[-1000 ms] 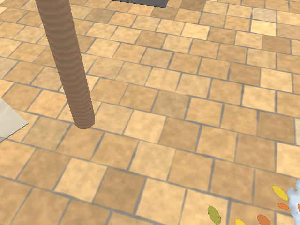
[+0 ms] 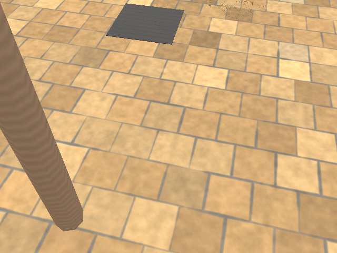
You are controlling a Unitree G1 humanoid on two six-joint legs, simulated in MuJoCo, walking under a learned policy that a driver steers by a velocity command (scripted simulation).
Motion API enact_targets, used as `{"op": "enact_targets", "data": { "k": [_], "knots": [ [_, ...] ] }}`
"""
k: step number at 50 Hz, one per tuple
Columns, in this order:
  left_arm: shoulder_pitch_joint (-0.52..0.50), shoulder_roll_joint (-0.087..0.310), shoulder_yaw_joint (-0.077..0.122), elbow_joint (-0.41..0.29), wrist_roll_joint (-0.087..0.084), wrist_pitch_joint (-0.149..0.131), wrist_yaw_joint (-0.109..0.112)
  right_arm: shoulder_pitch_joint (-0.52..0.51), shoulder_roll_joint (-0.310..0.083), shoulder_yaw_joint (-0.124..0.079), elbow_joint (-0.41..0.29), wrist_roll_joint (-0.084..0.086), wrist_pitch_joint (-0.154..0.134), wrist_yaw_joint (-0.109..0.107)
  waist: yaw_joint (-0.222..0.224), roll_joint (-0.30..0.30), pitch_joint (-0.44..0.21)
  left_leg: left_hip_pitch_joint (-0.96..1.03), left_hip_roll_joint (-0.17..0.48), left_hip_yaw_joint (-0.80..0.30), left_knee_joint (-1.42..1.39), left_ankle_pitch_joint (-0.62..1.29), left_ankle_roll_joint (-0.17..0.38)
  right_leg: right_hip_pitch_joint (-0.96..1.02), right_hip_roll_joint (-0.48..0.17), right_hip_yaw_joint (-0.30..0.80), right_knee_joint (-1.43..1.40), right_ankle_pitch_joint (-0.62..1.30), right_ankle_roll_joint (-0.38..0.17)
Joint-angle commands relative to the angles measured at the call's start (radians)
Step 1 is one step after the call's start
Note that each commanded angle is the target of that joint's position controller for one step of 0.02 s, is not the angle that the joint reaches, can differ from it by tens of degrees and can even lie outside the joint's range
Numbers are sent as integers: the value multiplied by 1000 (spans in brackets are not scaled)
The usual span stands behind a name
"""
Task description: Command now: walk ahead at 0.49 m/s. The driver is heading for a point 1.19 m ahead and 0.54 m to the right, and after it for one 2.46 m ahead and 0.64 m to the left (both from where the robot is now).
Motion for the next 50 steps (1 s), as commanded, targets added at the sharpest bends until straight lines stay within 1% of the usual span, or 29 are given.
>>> {"op": "enact_targets", "data": {
  "k": [1, 5, 8, 10, 11, 13, 14, 15, 16, 17, 18, 19, 20, 21, 22, 24, 27, 30, 35, 38, 39, 40, 41, 42, 43, 44, 45, 47, 50],
  "knots": [
    [38, 39, 8, -45, 15, 5, 6, -44, -131, -19, -55, 5, -17, -18, 52, 81, 55, -129, 265, -192, -197, 52, 174, 2, -38, -5, -150, 163, 28],
    [-102, 13, 0, -79, -5, 1, -3, 4, -197, -38, -41, 11, -12, -33, -7, 84, 45, -41, 260, -100, -180, 83, 121, 64, 12, -53, -449, 315, 35],
    [-182, 32, 2, -121, -16, 7, -16, 59, -192, -43, -9, 17, -4, -32, -45, 91, 63, 103, 318, -97, -154, 55, 114, 14, 22, -40, -525, 257, 17],
    [-193, 31, 3, -144, -16, 6, -34, 92, -152, -38, 12, 27, -1, -29, -42, 112, 67, 245, 375, -104, -109, 70, 108, -63, 18, -14, -537, 182, -24],
    [-216, 43, 5, -162, -16, 3, -42, 71, -180, -47, 7, 24, 9, -32, -42, 98, 74, 277, 379, -93, -86, 93, 95, -73, 22, -22, -554, 127, -40],
    [-168, 63, 16, -166, -10, -10, -56, 35, -202, -51, -7, 12, 25, -41, -5, 112, 29, 272, 365, -43, 19, 276, 67, 57, 68, -90, -574, 45, -69],
    [-69, 87, 35, -142, -9, -12, -59, 13, -203, -49, -17, 8, 34, -44, 54, 103, -31, 230, 334, 3, 161, 467, 44, 223, 115, -133, -598, 56, -91],
    [112, 150, 71, -91, -14, -11, -54, 19, -176, -37, -34, -4, 41, -50, 121, 63, -125, 121, 275, 60, 403, 536, 9, 471, 137, -101, -608, 67, -126],
    [279, 286, 108, -70, -11, -6, -41, 67, -106, -4, -77, -16, 21, -49, 146, -144, -244, -264, 163, 99, 811, 246, -60, 856, -95, 325, -651, -1, -264],
    [303, 266, 98, -72, -22, -1, -41, 66, -72, 11, -90, -1, -24, -34, 130, -259, -335, -563, 18, -44, 1044, -397, -85, 1060, -228, 742, -845, -62, -381],
    [284, 191, 77, -74, -15, 1, -35, -11, -183, -15, -112, 35, -60, -18, 142, -174, -258, -675, 93, -152, 1119, -368, -52, 1024, -204, 666, -854, -56, -323],
    [217, 153, 68, -98, -2, 3, -29, -87, -197, -18, -139, 50, -74, -15, 126, -99, -173, -685, 138, -141, 1096, -286, -34, 911, -164, 516, -841, 34, -280],
    [137, 130, 59, -125, 6, 7, -31, -114, -187, -18, -144, 33, -73, -20, 85, 19, -113, -630, 178, -135, 1011, -218, -39, 760, -127, 404, -853, 152, -254],
    [78, 99, 49, -150, 9, 7, -35, -114, -181, -28, -148, 10, -60, -25, 43, 40, -93, -555, 206, -141, 920, -175, -44, 646, -94, 337, -884, 218, -239],
    [54, 92, 46, -161, 12, 8, -37, -110, -168, -30, -157, 4, -43, -24, 18, 23, -71, -498, 213, -140, 875, -163, -55, 571, -72, 314, -911, 249, -239],
    [67, 118, 54, -162, 3, 5, -30, -105, -141, -30, -171, -5, -19, -28, -1, 15, -50, -467, 200, -120, 795, -127, -86, 494, -45, 257, -937, 329, -251],
    [133, 152, 68, -148, -8, 5, -7, -227, -122, -27, -221, -11, -11, -36, 30, 9, -8, -484, 167, -105, 565, 36, -120, 462, -6, 199, -950, 349, -232],
    [183, 154, 70, -138, -12, 13, 5, -338, -97, -20, -257, -1, -16, -30, 71, -30, 1, -413, 118, -97, 341, 202, -117, 447, 32, 178, -931, 254, -185],
    [227, 150, 74, -122, -20, 25, 13, -419, -141, -33, -308, 12, -29, -16, 89, -48, 14, -361, 97, -138, 203, 191, -95, 545, -17, 296, -854, 157, -159],
    [193, 152, 79, -136, -13, 42, 20, -337, -174, -50, -295, 13, -45, -14, 40, -79, -13, -235, 86, -122, 160, 73, -59, 587, -21, 350, -750, 239, -139],
    [173, 128, 70, -150, -10, 45, 18, -236, -198, -65, -271, 5, -49, -19, -10, -71, -78, -74, 99, -117, 133, 76, -30, 560, 32, 327, -644, 306, -114],
    [148, 82, 51, -177, 4, 42, 12, -77, -247, -80, -254, -7, -50, -28, -84, -5, -215, 192, 239, -234, 169, 54, 31, 435, 92, 260, -394, 222, -79],
    [288, 8, 28, -197, -16, 29, 8, 45, -327, -104, -234, -18, -35, -33, -46, 287, -363, 581, 475, -643, 138, -62, 194, 63, 240, 131, -56, -209, -4],
    [327, 77, 34, -191, -26, 23, 10, 58, -271, -91, -228, 11, -30, -30, -33, 329, -350, 569, 550, -871, 50, -333, 222, -102, 177, 148, 134, -387, 2],
    [231, 157, 54, -191, -27, 28, 10, 0, -193, -72, -249, 18, -26, -33, -53, 195, -193, 429, 504, -731, 20, -393, 170, -153, 127, 147, 188, -298, 6],
    [159, 162, 58, -200, -24, 36, 11, -74, -155, -61, -262, 9, -16, -32, -42, 123, -104, 295, 449, -557, 10, -242, 123, -122, 88, 97, 162, -214, 14],
    [122, 146, 60, -213, -13, 38, 9, -110, -134, -53, -256, 2, -11, -29, -20, 103, -40, 178, 401, -451, -17, -117, 107, -90, 60, 86, 113, -164, 17],
    [136, 116, 65, -217, -22, 49, 2, -139, -132, -54, -244, -6, -10, -29, 24, 140, -7, 43, 353, -317, -67, -2, 81, 3, 20, 71, 52, -119, 11],
    [106, 73, 57, -246, -19, 62, 0, -123, -168, -71, -216, 2, -21, -26, 31, 132, 6, 25, 352, -203, -109, 116, 108, -36, 6, 51, -7, -52, 20]
  ]
}}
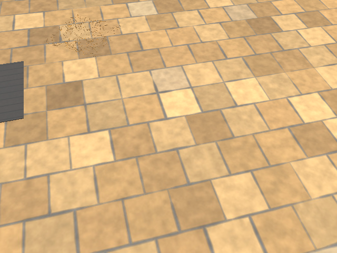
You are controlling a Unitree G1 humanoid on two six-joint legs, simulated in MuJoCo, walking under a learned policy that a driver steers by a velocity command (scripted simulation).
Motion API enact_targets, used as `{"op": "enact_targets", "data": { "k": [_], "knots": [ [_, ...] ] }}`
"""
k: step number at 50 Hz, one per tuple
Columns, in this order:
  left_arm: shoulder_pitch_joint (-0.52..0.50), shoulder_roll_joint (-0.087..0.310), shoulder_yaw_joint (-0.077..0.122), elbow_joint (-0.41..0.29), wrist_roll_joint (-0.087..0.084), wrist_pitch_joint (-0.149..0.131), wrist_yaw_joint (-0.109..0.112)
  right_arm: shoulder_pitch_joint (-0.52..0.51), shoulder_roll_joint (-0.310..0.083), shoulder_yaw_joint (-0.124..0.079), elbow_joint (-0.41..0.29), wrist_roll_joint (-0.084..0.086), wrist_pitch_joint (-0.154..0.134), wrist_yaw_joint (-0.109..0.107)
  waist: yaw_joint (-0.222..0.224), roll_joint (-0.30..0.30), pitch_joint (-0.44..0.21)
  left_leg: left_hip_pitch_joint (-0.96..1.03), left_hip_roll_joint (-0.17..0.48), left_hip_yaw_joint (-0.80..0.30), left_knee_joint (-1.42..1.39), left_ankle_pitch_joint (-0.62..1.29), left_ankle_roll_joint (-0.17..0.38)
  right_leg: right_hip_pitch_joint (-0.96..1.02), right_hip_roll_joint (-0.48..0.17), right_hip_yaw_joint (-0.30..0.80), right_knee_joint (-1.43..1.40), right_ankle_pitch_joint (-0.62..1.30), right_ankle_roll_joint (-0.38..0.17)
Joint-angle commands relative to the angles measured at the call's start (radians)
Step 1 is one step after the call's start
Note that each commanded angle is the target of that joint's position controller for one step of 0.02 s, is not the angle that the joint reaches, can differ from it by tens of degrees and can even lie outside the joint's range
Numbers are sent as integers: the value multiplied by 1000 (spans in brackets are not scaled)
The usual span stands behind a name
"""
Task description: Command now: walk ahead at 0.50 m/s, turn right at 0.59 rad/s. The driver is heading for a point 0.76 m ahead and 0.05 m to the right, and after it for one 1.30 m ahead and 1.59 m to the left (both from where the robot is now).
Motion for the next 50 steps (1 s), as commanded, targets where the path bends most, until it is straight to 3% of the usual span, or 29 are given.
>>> {"op": "enact_targets", "data": {
  "k": [1, 6, 7, 11, 13, 14, 15, 16, 17, 18, 19, 20, 21, 22, 23, 26, 30, 34, 36, 39, 42, 43, 44, 45, 46, 47, 48, 49, 50],
  "knots": [
    [-19, 27, 9, -94, -4, -8, -4, -21, -141, -38, -46, 8, -18, -6, 16, 129, 4, 83, 288, -207, -211, 183, 163, -148, -66, 44, -66, 96, 12],
    [-156, 7, -5, -129, 4, -26, -35, 14, -164, -40, -22, 7, -7, -12, -32, 115, 18, 159, 260, -43, -211, 267, 133, -133, -53, -11, -333, 337, 13],
    [-189, 5, -6, -141, -8, -27, -40, 15, -180, -43, -19, 0, 1, -13, -37, 130, 28, 174, 258, -22, -199, 288, 126, -130, -46, -32, -361, 355, 7],
    [-269, 8, -6, -180, -3, -17, -60, 58, -207, -50, 1, 22, 28, -11, -63, 120, 59, 256, 299, 33, -159, 360, 109, -110, -29, -96, -455, 286, -32],
    [-248, 27, 3, -193, -4, -15, -63, 51, -235, -57, 2, 32, 40, -14, -33, 143, 45, 303, 306, 71, -75, 563, 91, -52, 5, -138, -491, 183, -67],
    [-224, 38, 9, -196, 10, -11, -63, 67, -234, -56, 7, 45, 40, -15, -14, 144, 18, 313, 317, 78, -13, 696, 87, 18, 36, -153, -516, 129, -83],
    [-145, 65, 26, -183, 15, -9, -61, 66, -248, -58, 12, 46, 44, -16, 41, 147, -29, 313, 310, 91, 110, 817, 80, 134, 79, -174, -552, 103, -108],
    [17, 107, 53, -138, 14, -7, -50, 60, -238, -52, 14, 46, 48, -18, 130, 120, -109, 238, 275, 120, 305, 826, 57, 371, 123, -184, -635, 182, -142],
    [173, 186, 80, -102, 16, 1, -28, 76, -184, -28, -5, 17, 40, -17, 186, 3, -210, -28, 232, 123, 604, 478, 20, 698, -23, 34, -618, 247, -198],
    [137, 294, 87, -96, 17, -9, -26, 188, -55, 18, -51, -2, 6, 6, 50, -234, -327, -456, 40, 21, 927, -395, -31, 999, -280, 603, -737, 50, -381],
    [185, 188, 63, -104, 20, -18, -32, 80, -162, -3, -39, 43, -25, 16, 141, -82, -383, -542, 56, -147, 1007, -379, -21, 1000, -305, 694, -849, -25, -366],
    [126, 155, 49, -96, 27, -26, -39, -15, -188, -14, -72, 68, -32, 15, 139, -65, -236, -595, 96, -143, 994, -285, -7, 888, -276, 535, -856, 81, -315],
    [54, 127, 37, -99, 21, -31, -41, -39, -172, -8, -72, 52, -32, 5, 97, 15, -157, -552, 142, -141, 921, -200, -3, 735, -235, 408, -854, 196, -279],
    [-7, 92, 25, -102, 22, -32, -43, -42, -169, -13, -61, 27, -24, -2, 61, 29, -98, -495, 168, -137, 857, -156, -9, 607, -190, 308, -872, 291, -253],
    [-32, 74, 17, -105, 32, -38, -43, -2, -167, -17, -53, 21, -11, -1, 23, 6, -88, -424, 188, -150, 825, -121, -13, 527, -166, 257, -895, 356, -245],
    [-31, 80, 18, -69, 24, -55, -42, 30, -112, -10, -42, 9, 20, -5, -7, 12, -62, -385, 192, -139, 735, -58, -41, 442, -138, 170, -969, 406, -252],
    [29, 91, 17, -21, 24, -64, -24, -93, -98, -6, -77, 5, 25, -10, 30, 14, 0, -491, 181, -131, 547, 143, -70, 467, -115, 82, -1003, 471, -232],
    [84, 105, 15, 25, 20, -56, -14, -213, -72, 7, -105, 10, 11, 6, 82, 0, 37, -457, 140, -99, 318, 318, -58, 492, -93, 31, -1011, 381, -192],
    [110, 118, 19, 48, 22, -52, 0, -272, -74, 8, -121, 28, 3, 20, 95, -10, 71, -456, 122, -97, 241, 343, -52, 526, -120, 46, -1015, 314, -188],
    [139, 124, 23, 80, 18, -40, 9, -315, -81, 8, -141, 27, -6, 42, 98, -9, 86, -486, 105, -104, 177, 263, -23, 639, -173, 65, -963, 362, -180],
    [113, 141, 30, 91, 17, -28, 16, -249, -114, -3, -130, 26, -11, 51, 46, -38, 40, -374, 65, -77, 146, 138, 24, 702, -188, 60, -863, 601, -147],
    [102, 153, 33, 90, 16, -22, 11, -173, -130, -13, -111, 19, -7, 48, 10, -43, -11, -258, 27, -34, 129, 109, 48, 696, -165, 38, -764, 787, -136],
    [103, 135, 24, 92, 16, -20, 11, -25, -166, -33, -67, 14, -2, 38, -57, -34, -110, -39, 12, -23, 134, 157, 84, 640, -114, 4, -592, 886, -108],
    [107, 97, 5, 72, 34, -21, 14, 156, -235, -49, -34, 8, 4, 28, -119, 66, -259, 263, 176, -212, 169, 236, 149, 448, -53, -47, -288, 617, -70],
    [263, -32, -28, 70, 29, -46, -3, 221, -311, -66, -4, 6, 8, 36, -35, 365, -388, 612, 396, -726, 52, 22, 336, 35, 144, -36, 82, -139, 10],
    [204, 55, -16, 78, 19, -69, -9, 207, -217, -42, -11, 29, 11, 38, -73, 287, -381, 622, 384, -860, -68, -156, 311, -92, 109, 74, 181, -260, 3],
    [80, 110, -1, 40, -4, -83, -14, 124, -180, -31, -30, 29, 13, 33, -75, 212, -216, 488, 353, -711, -80, -153, 263, -163, 57, 54, 187, -182, -4],
    [6, 101, -6, 19, 2, -91, -9, 49, -164, -25, -51, 21, 18, 29, -52, 102, -126, 333, 312, -597, -92, -59, 235, -139, 11, 28, 128, -95, -7],
    [-27, 94, -2, 8, 23, -93, -4, 13, -149, -20, -59, 13, 19, 28, -24, 74, -64, 212, 279, -525, -107, 54, 234, -111, -15, 14, 61, -46, 0]
  ]
}}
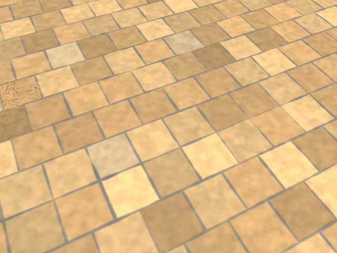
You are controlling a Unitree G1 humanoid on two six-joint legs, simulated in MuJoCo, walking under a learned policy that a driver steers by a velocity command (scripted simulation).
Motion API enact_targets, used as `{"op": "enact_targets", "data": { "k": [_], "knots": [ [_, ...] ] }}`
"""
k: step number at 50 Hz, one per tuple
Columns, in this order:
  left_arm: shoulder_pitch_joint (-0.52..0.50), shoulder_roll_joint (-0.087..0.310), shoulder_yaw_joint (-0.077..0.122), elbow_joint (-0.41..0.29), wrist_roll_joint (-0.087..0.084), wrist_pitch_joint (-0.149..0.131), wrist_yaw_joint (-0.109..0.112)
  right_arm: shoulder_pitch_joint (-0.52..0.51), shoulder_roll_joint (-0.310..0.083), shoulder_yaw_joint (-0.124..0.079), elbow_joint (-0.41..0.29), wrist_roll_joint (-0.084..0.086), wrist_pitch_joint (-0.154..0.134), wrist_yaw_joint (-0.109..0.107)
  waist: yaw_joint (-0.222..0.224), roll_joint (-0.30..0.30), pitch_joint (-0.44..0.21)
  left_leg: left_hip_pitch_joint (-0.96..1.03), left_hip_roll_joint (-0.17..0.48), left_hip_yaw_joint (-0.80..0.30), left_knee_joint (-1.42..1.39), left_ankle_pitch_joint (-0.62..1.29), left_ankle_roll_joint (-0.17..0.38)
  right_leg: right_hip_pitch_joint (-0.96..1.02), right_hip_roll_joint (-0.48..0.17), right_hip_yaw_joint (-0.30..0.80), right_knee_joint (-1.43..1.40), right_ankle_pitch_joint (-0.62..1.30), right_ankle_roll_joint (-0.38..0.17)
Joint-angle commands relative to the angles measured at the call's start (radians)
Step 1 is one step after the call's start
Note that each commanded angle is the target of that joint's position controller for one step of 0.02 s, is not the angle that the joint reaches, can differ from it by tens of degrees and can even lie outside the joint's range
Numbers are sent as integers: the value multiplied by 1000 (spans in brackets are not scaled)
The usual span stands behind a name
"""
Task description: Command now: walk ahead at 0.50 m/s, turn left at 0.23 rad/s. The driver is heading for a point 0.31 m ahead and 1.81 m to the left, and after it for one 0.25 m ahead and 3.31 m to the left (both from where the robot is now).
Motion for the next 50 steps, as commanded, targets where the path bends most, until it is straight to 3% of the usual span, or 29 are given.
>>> {"op": "enact_targets", "data": {
  "k": [1, 3, 5, 10, 14, 17, 19, 20, 21, 22, 23, 24, 25, 27, 31, 36, 41, 43, 44, 45, 46, 47, 48, 49, 50],
  "knots": [
    [-71, 111, 30, -122, 20, -39, 4, 84, -112, -26, -42, -15, 0, -12, -23, 54, -87, 338, 266, -428, -279, 95, 197, -344, -108, 40, 14, 111, 7],
    [-42, 92, 30, -120, 25, -25, 6, 80, -111, -28, -47, -8, -2, -13, 4, 84, -85, 277, 228, -365, -316, 154, 202, -293, -114, 31, -74, 131, 20],
    [-78, 75, 27, -135, 28, -10, 14, 96, -139, -37, -43, 1, -7, -21, 5, 88, -62, 220, 219, -323, -343, 179, 212, -298, -109, 13, -169, 169, 45],
    [-267, 49, 17, -185, 20, -17, 9, 167, -164, -49, -28, 13, 8, -46, -55, 91, -18, 182, 172, -274, -344, 97, 161, -273, -70, 18, -496, 451, 74],
    [-375, 60, 19, -216, 6, -35, -9, 230, -166, -52, -15, 20, 26, -55, -92, 97, -12, 217, 185, -326, -280, 46, 148, -212, -29, 22, -626, 485, 75],
    [-361, 95, 32, -220, 2, -50, -17, 224, -171, -58, -22, 18, 38, -61, -64, 123, -20, 268, 207, -410, -199, 28, 125, -139, -19, 34, -693, 391, 53],
    [-225, 128, 52, -184, 7, -58, -11, 198, -139, -49, -38, 14, 43, -61, 11, 130, -79, 239, 155, -406, -74, 72, 86, 64, -28, 16, -756, 363, 8],
    [-83, 176, 68, -167, 23, -61, -2, 179, -87, -30, -59, 4, 39, -57, 80, 69, -197, 140, 99, -342, 150, 27, 50, 296, -158, 124, -729, 334, -53],
    [37, 262, 91, -143, 33, -46, 4, 280, -21, -10, -86, 17, 26, -58, 71, -180, -339, -192, -40, -186, 479, -241, -23, 655, -379, 475, -752, 196, -192],
    [63, 217, 82, -127, 17, -36, -4, 298, -75, -15, -98, 28, 20, -58, 67, -295, -338, -369, 3, -179, 671, -450, -35, 664, -460, 713, -830, 10, -232],
    [14, 142, 61, -139, 13, -33, -3, 236, -149, -37, -93, 32, 25, -57, 77, -173, -207, -413, 54, -200, 747, -368, -40, 549, -417, 598, -853, -40, -197],
    [-38, 112, 50, -144, 17, -28, -3, 174, -152, -40, -103, 25, 32, -56, 67, -100, -123, -394, 87, -167, 749, -291, -46, 427, -372, 449, -868, 54, -166],
    [-83, 89, 42, -138, 22, -26, -5, 142, -139, -42, -114, 15, 37, -52, 45, -73, -65, -367, 112, -159, 710, -232, -50, 323, -329, 353, -899, 149, -155],
    [-126, 70, 36, -126, 26, -29, -6, 142, -106, -45, -121, 19, 52, -42, 7, -114, -23, -293, 151, -146, 657, -173, -54, 203, -277, 210, -952, 265, -140],
    [-114, 114, 53, -93, 21, -42, -3, 88, -67, -36, -162, 13, 67, -35, 2, -74, -7, -321, 164, -130, 551, -63, -79, 185, -283, 62, -1004, 433, -170],
    [-87, 155, 62, -61, 16, -27, 6, -45, -44, -24, -201, 13, 56, -8, 47, -48, 13, -280, 151, -72, 283, 156, -66, 228, -264, -102, -1003, 500, -139],
    [-33, 200, 76, -25, -7, -2, 7, -154, -56, -26, -262, 16, 58, 17, 66, -51, 51, -254, 122, -4, 140, 77, -16, 343, -306, -174, -952, 584, -105],
    [-39, 231, 85, -24, -16, 10, 12, -115, -87, -42, -267, 10, 63, 19, 24, -81, 8, -144, 63, 53, 120, -29, 25, 375, -306, -215, -829, 898, -84],
    [-44, 245, 89, -25, -20, 18, 15, -30, -118, -60, -250, 8, 67, 17, -30, -87, -47, -22, 19, 82, 100, -57, 52, 369, -293, -239, -692, 1050, -71],
    [-51, 231, 83, -29, -22, 23, 19, 138, -167, -91, -204, 11, 71, 7, -121, -61, -133, 219, -27, 90, 39, 7, 89, 284, -257, -271, -480, 1065, -42],
    [-28, 177, 60, -47, 10, 18, 21, 295, -252, -123, -169, 16, 82, -16, -176, 69, -227, 534, 102, -130, 24, 26, 151, 17, -212, -272, -159, 706, 5],
    [58, 43, 14, -111, 40, -12, 4, 238, -353, -125, -188, 20, 67, -16, -39, 311, -334, 812, 345, -722, -104, -173, 342, -404, -5, -137, 163, -172, 55],
    [-67, 139, 30, -117, 1, -45, -9, 272, -255, -100, -207, 15, 52, -10, -132, 174, -397, 819, 370, -832, -223, -273, 333, -503, -23, 45, 242, -154, 37],
    [-146, 172, 38, -145, -28, -60, -13, 237, -209, -83, -193, 7, 38, -7, -128, 133, -245, 710, 344, -689, -234, -188, 286, -563, -61, 34, 213, -54, 17],
    [-151, 156, 32, -141, -13, -66, -6, 177, -186, -75, -196, 9, 32, -8, -81, 49, -170, 561, 300, -576, -230, -82, 254, -514, -102, 33, 127, 32, 11]
  ]
}}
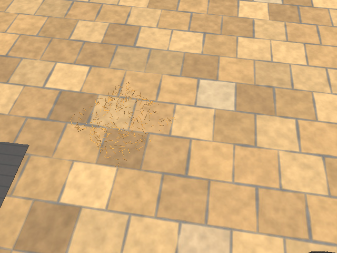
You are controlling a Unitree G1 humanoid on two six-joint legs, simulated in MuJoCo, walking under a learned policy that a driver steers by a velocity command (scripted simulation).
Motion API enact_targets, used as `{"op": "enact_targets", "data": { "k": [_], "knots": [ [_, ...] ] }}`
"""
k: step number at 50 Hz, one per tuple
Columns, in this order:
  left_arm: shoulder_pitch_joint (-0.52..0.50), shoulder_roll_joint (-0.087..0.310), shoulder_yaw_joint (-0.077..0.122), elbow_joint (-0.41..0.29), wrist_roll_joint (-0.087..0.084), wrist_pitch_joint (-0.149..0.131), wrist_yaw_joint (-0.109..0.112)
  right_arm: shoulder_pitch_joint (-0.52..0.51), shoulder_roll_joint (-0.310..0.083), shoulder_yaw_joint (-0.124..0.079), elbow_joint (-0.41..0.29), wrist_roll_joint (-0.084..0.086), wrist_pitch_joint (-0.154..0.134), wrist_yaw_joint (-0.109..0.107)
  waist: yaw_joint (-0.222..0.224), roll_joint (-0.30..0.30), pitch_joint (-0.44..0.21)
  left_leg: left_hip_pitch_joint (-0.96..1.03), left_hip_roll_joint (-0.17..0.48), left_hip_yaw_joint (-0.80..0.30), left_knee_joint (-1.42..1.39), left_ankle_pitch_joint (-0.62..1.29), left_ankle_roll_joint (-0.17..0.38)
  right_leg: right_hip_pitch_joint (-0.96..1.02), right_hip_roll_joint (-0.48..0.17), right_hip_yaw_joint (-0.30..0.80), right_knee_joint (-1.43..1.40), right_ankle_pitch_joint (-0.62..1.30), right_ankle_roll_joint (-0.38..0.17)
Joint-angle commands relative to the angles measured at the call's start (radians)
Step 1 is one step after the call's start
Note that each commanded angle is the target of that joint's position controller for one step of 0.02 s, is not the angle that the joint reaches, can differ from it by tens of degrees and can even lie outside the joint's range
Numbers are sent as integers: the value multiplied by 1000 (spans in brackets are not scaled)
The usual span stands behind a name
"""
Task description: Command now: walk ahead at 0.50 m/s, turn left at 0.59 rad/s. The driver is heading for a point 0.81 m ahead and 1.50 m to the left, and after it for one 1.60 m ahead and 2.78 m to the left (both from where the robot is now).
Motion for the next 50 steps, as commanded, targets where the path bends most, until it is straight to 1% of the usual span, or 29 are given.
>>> {"op": "enact_targets", "data": {
  "k": [1, 2, 5, 8, 11, 13, 16, 18, 19, 20, 21, 22, 23, 24, 25, 27, 29, 32, 37, 39, 41, 43, 44, 45, 46, 47, 48, 49, 50],
  "knots": [
    [-80, 132, 21, -123, 19, -54, 5, 128, -135, -41, -35, -6, -23, -9, -64, 18, -155, 473, 274, -478, -335, 85, 202, -461, -51, 94, 44, 124, -20],
    [-57, 136, 27, -119, 26, -43, 4, 93, -119, -34, -50, -19, -24, -13, -30, 42, -142, 387, 250, -433, -356, 162, 196, -392, -68, 102, 6, 156, -14],
    [-57, 101, 21, -120, 39, -14, 5, 91, -128, -35, -38, -14, -32, -27, -9, 39, -116, 267, 218, -357, -393, 289, 208, -342, -53, 76, -104, 214, 29],
    [-169, 66, 7, -152, 41, -8, 5, 137, -150, -42, -11, -7, -29, -46, -42, 45, -78, 228, 173, -295, -395, 281, 176, -350, -22, 68, -311, 396, 55],
    [-279, 45, -4, -178, 30, -16, -8, 180, -155, -44, 14, 0, -21, -55, -86, 70, -62, 203, 141, -281, -379, 181, 132, -273, 28, 62, -523, 553, 53],
    [-326, 56, -3, -195, 20, -23, -17, 214, -161, -47, 34, 5, -18, -56, -104, 79, -55, 220, 158, -322, -359, 138, 123, -240, 47, 71, -585, 577, 45],
    [-331, 92, 12, -205, 15, -34, -26, 232, -148, -45, 50, 9, -9, -60, -95, 98, -57, 309, 190, -410, -279, 107, 106, -215, 57, 100, -658, 499, 19],
    [-269, 111, 24, -194, 13, -42, -25, 216, -145, -46, 50, 6, -1, -62, -58, 133, -69, 334, 194, -450, -215, 149, 88, -133, 64, 88, -685, 413, -12],
    [-183, 128, 38, -173, 18, -46, -19, 202, -123, -39, 44, 4, 1, -61, -12, 131, -109, 319, 154, -434, -138, 200, 63, -4, 63, 71, -727, 421, -38],
    [-53, 168, 53, -159, 35, -51, -11, 192, -71, -19, 28, -5, -2, -57, 50, 81, -229, 235, 101, -377, 76, 164, 28, 230, -49, 162, -699, 408, -96],
    [84, 252, 76, -136, 52, -40, -5, 305, -14, 0, 8, 12, -9, -58, 41, -164, -394, -99, -37, -230, 426, -125, -56, 619, -280, 535, -728, 238, -246],
    [106, 206, 67, -120, 25, -30, -15, 336, -62, 0, 3, 19, -14, -60, 33, -302, -403, -285, -10, -213, 607, -403, -73, 660, -370, 811, -830, 7, -285],
    [58, 129, 46, -134, 16, -24, -11, 259, -142, -22, 12, 21, -10, -58, 50, -182, -258, -346, 46, -220, 684, -321, -80, 536, -337, 701, -858, -86, -244],
    [7, 102, 36, -142, 22, -14, -7, 184, -154, -26, 0, 11, -3, -59, 46, -109, -164, -334, 80, -177, 686, -246, -84, 406, -298, 556, -869, 2, -210],
    [-34, 81, 27, -136, 27, -9, -5, 142, -143, -29, -12, 0, -1, -56, 26, -81, -93, -309, 108, -164, 641, -192, -86, 288, -255, 448, -897, 113, -199],
    [-68, 59, 19, -125, 34, -13, -2, 149, -104, -28, -13, 7, 9, -46, -14, -120, -53, -229, 153, -151, 579, -137, -83, 164, -200, 301, -948, 236, -182],
    [-66, 72, 26, -108, 28, -23, -3, 139, -67, -21, -21, 9, 18, -43, -20, -114, -44, -229, 164, -131, 540, -100, -90, 136, -195, 210, -986, 326, -198],
    [-49, 109, 38, -81, 28, -27, -1, 90, -52, -14, -39, 2, 19, -39, -15, -78, -41, -275, 175, -130, 431, 8, -105, 172, -208, 112, -1007, 454, -215],
    [-19, 143, 43, -50, 20, -10, 6, -53, -26, 0, -66, 2, 1, -8, 37, -59, -10, -219, 155, -51, 153, 223, -92, 219, -178, -63, -1004, 538, -174],
    [13, 161, 48, -33, 11, 0, 6, -107, -22, 3, -87, 6, 1, 4, 55, -56, 9, -210, 147, -23, 82, 217, -78, 264, -195, -91, -998, 547, -165],
    [28, 181, 54, -21, 0, 13, 6, -135, -34, -1, -107, 7, 2, 14, 50, -62, 21, -202, 133, 0, 35, 155, -53, 323, -218, -115, -968, 626, -152],
    [23, 211, 64, -20, -11, 25, 11, -104, -66, -17, -113, 0, 7, 17, 10, -89, -17, -109, 78, 51, 11, 49, -13, 367, -222, -154, -856, 935, -132],
    [20, 226, 68, -22, -16, 32, 15, -37, -94, -33, -101, -3, 11, 16, -36, -103, -65, -9, 38, 79, 2, 4, 12, 372, -216, -174, -739, 1098, -121],
    [5, 222, 66, -26, -20, 39, 19, 111, -135, -60, -63, -1, 15, 9, -124, -85, -142, 196, -6, 95, -59, 50, 47, 314, -189, -206, -547, 1151, -96],
    [17, 186, 50, -37, -2, 37, 24, 294, -203, -94, -14, 4, 25, -9, -206, -19, -234, 510, 31, -16, -78, 77, 94, 94, -154, -208, -267, 941, -56],
    [114, 32, -2, -100, 48, 15, 8, 270, -330, -109, -17, 16, 18, -21, -79, 282, -311, 858, 310, -566, -130, -40, 273, -382, 33, -159, 106, -32, 8],
    [27, 93, 1, -113, 17, -23, -5, 306, -258, -84, -51, 9, 0, -15, -149, 189, -475, 909, 391, -865, -299, -228, 337, -496, 78, 84, 240, -130, 1],
    [-72, 154, 17, -136, -25, -41, -14, 275, -190, -62, -31, -3, -15, -10, -166, 118, -329, 814, 369, -715, -329, -163, 272, -571, 24, 97, 229, -26, -20],
    [-84, 136, 9, -139, -21, -50, -11, 219, -162, -52, -27, -3, -23, -11, -123, 58, -235, 666, 331, -590, -328, -72, 236, -538, -21, 88, 142, 64, -31]
  ]
}}
Keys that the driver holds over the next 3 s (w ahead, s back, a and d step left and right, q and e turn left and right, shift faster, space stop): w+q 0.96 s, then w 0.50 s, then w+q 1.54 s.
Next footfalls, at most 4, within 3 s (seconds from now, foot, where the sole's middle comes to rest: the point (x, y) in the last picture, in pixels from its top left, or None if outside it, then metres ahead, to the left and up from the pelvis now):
0.40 right None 0.42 -0.11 -0.76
0.92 left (115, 214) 0.57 0.25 -0.76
1.44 right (122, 136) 0.95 0.27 -0.76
1.98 left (44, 126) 0.99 0.65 -0.76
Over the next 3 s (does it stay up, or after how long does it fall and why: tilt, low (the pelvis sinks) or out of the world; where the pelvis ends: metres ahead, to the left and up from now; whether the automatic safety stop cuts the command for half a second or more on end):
stays up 1.17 0.97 -0.01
